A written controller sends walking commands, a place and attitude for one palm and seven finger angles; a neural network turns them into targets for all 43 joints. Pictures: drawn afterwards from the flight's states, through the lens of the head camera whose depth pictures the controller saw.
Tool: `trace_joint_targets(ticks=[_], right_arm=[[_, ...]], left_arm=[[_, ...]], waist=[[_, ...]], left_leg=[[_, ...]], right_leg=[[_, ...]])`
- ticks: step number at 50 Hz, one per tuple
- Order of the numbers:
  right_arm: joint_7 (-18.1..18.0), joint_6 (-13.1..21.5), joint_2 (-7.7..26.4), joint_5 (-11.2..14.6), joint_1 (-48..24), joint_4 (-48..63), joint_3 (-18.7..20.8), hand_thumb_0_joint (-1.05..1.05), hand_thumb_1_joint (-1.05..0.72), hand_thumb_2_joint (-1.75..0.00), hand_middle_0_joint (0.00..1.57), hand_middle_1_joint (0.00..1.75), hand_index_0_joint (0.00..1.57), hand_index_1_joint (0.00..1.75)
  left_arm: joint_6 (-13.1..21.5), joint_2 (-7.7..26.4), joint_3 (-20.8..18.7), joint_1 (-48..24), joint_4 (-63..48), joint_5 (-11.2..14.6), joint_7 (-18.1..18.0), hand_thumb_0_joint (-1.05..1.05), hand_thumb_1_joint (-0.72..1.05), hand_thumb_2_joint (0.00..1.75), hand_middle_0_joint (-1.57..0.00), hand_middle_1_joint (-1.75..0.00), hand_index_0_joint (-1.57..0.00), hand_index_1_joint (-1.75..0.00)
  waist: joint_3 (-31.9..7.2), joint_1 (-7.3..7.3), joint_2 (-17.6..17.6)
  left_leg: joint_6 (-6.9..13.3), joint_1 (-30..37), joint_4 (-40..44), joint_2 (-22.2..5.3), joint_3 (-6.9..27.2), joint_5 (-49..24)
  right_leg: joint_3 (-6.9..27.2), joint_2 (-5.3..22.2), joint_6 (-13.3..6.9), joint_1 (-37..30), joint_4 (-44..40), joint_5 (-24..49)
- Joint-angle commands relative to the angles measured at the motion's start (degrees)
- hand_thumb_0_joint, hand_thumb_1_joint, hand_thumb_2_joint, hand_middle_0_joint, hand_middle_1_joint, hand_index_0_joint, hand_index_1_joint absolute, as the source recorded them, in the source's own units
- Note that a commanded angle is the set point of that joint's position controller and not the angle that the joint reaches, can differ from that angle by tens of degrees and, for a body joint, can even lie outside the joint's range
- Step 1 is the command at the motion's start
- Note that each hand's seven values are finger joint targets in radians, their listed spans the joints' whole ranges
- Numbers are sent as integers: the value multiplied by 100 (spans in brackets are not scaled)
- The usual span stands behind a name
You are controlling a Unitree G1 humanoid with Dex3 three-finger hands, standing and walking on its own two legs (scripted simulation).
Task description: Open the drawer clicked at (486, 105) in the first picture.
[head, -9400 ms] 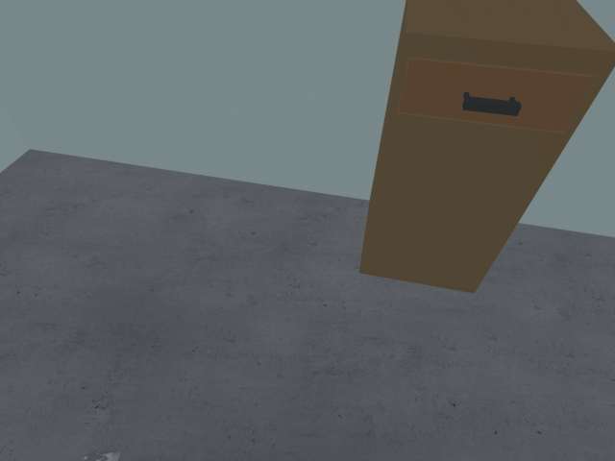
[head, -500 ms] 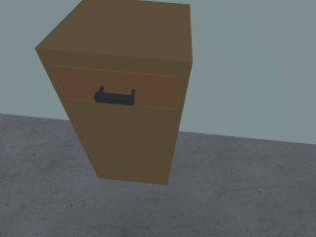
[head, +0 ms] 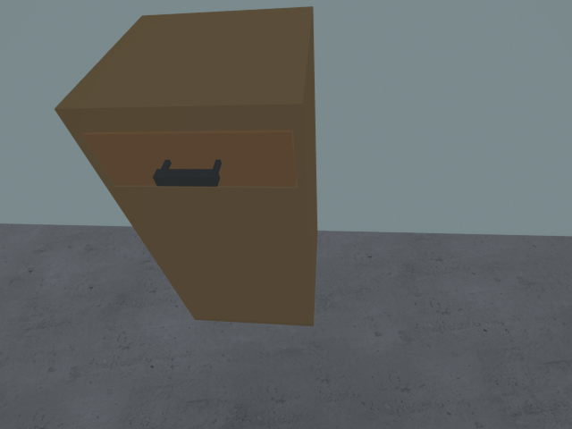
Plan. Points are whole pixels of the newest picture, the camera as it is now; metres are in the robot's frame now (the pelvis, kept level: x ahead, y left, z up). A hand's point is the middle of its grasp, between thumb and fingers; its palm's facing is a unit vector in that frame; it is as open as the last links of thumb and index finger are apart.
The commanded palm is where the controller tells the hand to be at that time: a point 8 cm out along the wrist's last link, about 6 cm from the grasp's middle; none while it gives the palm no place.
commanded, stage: come to a stop and stand still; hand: left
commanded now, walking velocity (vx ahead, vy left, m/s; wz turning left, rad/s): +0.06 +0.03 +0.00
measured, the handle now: (189, 170) +0.56 +0.24 +0.02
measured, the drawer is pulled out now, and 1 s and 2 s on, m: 0.00 0.00 0.00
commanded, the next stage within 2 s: look again from close up in 1.02 s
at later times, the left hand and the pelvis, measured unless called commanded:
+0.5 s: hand out of the picture -0.03 +0.23 -0.19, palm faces +0.05 -0.99 -0.16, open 7.4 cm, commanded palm none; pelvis -0.01 +0.07 +0.00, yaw -1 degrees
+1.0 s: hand out of the picture +0.02 +0.23 -0.19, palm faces +0.01 -0.98 -0.19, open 7.3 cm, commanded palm none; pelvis +0.02 +0.06 -0.01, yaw -2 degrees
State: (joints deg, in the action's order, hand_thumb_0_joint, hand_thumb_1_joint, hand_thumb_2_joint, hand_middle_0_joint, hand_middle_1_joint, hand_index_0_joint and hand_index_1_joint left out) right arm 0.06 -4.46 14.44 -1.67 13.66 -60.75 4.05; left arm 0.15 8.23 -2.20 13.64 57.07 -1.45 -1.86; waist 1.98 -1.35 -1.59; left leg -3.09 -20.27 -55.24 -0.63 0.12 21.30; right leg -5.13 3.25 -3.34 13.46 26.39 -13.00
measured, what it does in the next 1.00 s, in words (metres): steps on the spot: left foot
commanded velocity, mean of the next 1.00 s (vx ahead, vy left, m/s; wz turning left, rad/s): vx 0.00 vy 0.00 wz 0.00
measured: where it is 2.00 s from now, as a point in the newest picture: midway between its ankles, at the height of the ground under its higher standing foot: outside the picture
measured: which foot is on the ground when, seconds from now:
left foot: up 0.00-0.22, down 0.24-1.00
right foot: down 0.00-1.00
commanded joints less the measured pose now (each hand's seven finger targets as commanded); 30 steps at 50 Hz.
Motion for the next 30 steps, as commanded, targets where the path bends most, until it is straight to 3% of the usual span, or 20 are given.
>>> trace_joint_targets(ticks=[1, 5, 7, 9, 10, 11, 12, 13, 14, 15, 17, 20, 24, 30], right_arm=[[-12, 194, 122, 67, -195, 485, -49, 0, -90, -90, 20, 30, 20, 30], [-19, 262, 23, 107, -72, 432, -97, 0, -90, -90, 20, 30, 20, 30], [-41, 300, -34, 105, 198, 315, -131, 0, -90, -90, 20, 30, 20, 30], [-74, 366, -82, 107, 591, 114, -168, 0, -90, -90, 20, 30, 20, 30], [-89, 399, -1, 109, 683, 46, -168, 0, -90, -90, 20, 30, 20, 30], [-108, 435, 198, 67, 663, 64, -155, 0, -90, -90, 20, 30, 20, 30], [-135, 444, 401, 53, 507, 147, -151, 0, -90, -90, 20, 30, 20, 30], [-145, 424, 460, 43, 299, 205, -165, 0, -90, -90, 20, 30, 20, 30], [-147, 456, 353, 56, 94, 145, -185, 0, -90, -90, 20, 30, 20, 30], [-168, 472, 309, 76, 58, 134, -204, 0, -90, -90, 20, 30, 20, 30], [-201, 498, 160, 91, 75, 65, -244, 0, -90, -90, 20, 30, 20, 30], [-203, 515, 100, 113, 331, -30, -273, 0, -90, -90, 20, 30, 20, 30], [-220, 557, -21, 125, 552, -148, -292, 0, -90, -90, 20, 30, 20, 30], [-257, 627, -113, 141, 769, -286, -319, 0, -90, -90, 20, 30, 20, 30]], left_arm=[[54, 1200, -253, 622, -64, -19, -39, 0, 90, 90, -20, -30, -20, -30], [12, 1269, -262, 419, 25, -45, -4, 0, 90, 90, -20, -30, -20, -30], [-16, 1260, -250, 303, 95, -22, 4, 0, 90, 90, -20, -30, -20, -30], [-46, 1132, -215, 120, 158, 28, 4, 0, 90, 90, -20, -30, -20, -30], [-73, 980, -169, 89, 162, 48, 12, 0, 90, 90, -20, -30, -20, -30], [-90, 742, -112, 196, 157, 82, 28, 0, 90, 90, -20, -30, -20, -30], [-87, 553, -65, 281, 145, 83, 46, 0, 90, 90, -20, -30, -20, -30], [-63, 499, -58, 311, 157, 63, 62, 0, 90, 90, -20, -30, -20, -30], [-105, 475, -26, 239, 303, 27, 60, 0, 90, 90, -20, -30, -20, -30], [-109, 491, -15, 331, 337, 25, 66, 0, 90, 90, -20, -30, -20, -30], [-83, 508, 38, 507, 526, 18, 72, 0, 90, 90, -20, -30, -20, -30], [-44, 555, 92, 590, 673, 41, 62, 0, 90, 90, -20, -30, -20, -30], [11, 499, 126, 631, 764, 71, 34, 0, 90, 90, -20, -30, -20, -30], [43, 434, 125, 643, 837, 92, -6, 0, 90, 90, -20, -30, -20, -30]], waist=[[-260, -246, 1112], [-250, -175, 1305], [-289, -51, 1234], [-242, 159, 1171], [-125, 197, 766], [31, 151, -33], [166, 61, -453], [290, -43, -247], [513, -39, -796], [616, -94, -1034], [608, -128, -758], [515, -61, -176], [279, 13, 29], [38, 38, 19]], left_leg=[[20, -504, 714, -136, 44, 180], [135, 152, 1633, -54, -171, 253], [181, 558, 2198, 0, -274, -81], [228, 1370, 3184, -32, -332, -712], [273, 1695, 3449, -223, -130, -733], [466, 1415, 3782, -747, 498, -447], [668, 792, 4145, -1214, 973, 85], [690, -1, 4271, -1247, 1023, 710], [626, -259, 4639, -1089, 969, 998], [618, -343, 4728, -1049, 961, 838], [580, -155, 4564, -895, 712, 448], [493, 148, 4275, -718, 519, -75], [441, 551, 3973, -612, 306, -810], [420, 898, 3746, -619, 194, -1786]], right_leg=[[1586, 1506, -563, -945, -1105, 1073], [1522, 1353, -561, -520, -1253, 421], [1374, 1163, -423, -292, -1238, 17], [1161, 930, -146, 296, -1074, -568], [973, 686, 25, 746, -813, -956], [713, 335, 210, 945, -465, -993], [351, 119, 323, 673, -234, -653], [218, 44, 380, 179, -207, -447], [145, 51, 412, -56, -19, -194], [144, 62, 411, -141, 47, -45], [216, 151, 419, -296, -132, 218], [332, 234, 416, -362, -411, 408], [411, 325, 394, -396, -549, 670], [367, 353, 368, -535, -437, 1103]])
